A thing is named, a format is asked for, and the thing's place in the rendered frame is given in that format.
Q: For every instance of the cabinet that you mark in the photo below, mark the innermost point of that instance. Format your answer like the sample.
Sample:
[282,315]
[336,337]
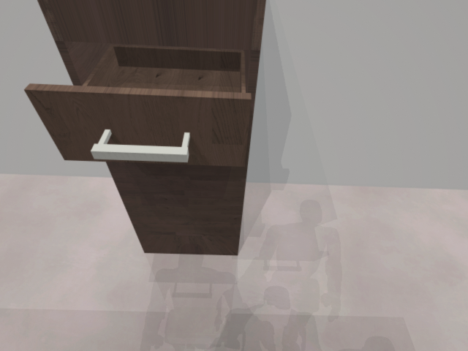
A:
[174,209]

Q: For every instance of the handle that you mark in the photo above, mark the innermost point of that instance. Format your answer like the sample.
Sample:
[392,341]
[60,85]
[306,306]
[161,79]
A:
[102,150]

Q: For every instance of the drawer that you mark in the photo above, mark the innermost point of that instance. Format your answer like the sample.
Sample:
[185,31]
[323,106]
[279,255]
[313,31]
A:
[151,96]

